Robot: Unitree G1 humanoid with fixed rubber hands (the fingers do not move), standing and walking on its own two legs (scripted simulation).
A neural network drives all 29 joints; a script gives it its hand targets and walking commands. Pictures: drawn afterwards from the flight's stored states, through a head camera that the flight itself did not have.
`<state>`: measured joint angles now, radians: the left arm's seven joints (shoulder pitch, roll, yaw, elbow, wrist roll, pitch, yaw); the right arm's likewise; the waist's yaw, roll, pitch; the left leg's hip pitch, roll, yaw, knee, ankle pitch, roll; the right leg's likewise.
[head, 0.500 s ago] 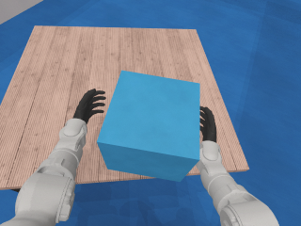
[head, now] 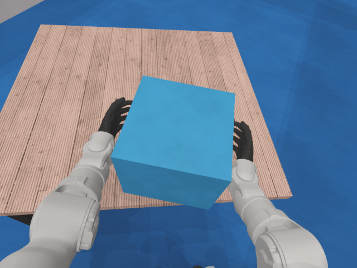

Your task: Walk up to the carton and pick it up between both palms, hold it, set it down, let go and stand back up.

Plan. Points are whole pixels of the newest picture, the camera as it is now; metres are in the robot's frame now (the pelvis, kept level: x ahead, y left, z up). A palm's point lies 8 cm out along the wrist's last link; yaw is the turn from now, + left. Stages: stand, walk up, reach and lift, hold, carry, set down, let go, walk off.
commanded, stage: reach and lift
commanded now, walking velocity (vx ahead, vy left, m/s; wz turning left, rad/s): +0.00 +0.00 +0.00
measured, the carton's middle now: (177, 144) +0.43 +0.00 -0.01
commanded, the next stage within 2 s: none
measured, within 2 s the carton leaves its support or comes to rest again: leaves its support in 1.40 s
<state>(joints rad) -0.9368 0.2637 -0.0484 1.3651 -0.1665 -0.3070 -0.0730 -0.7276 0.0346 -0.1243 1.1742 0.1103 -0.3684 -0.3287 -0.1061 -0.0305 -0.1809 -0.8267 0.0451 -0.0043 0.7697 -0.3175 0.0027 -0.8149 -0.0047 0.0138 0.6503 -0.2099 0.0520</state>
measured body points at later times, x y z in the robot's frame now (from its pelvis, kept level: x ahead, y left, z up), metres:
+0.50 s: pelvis +0.00 +0.01 +0.00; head +0.11 +0.05 +0.44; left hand +0.47 +0.15 +0.01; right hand +0.39 -0.16 +0.01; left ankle +0.01 +0.11 -0.71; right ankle +0.05 -0.15 -0.71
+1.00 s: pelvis +0.00 +0.01 +0.00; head +0.12 +0.05 +0.43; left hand +0.47 +0.15 +0.01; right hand +0.39 -0.16 +0.01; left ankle +0.01 +0.11 -0.71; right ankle +0.05 -0.15 -0.71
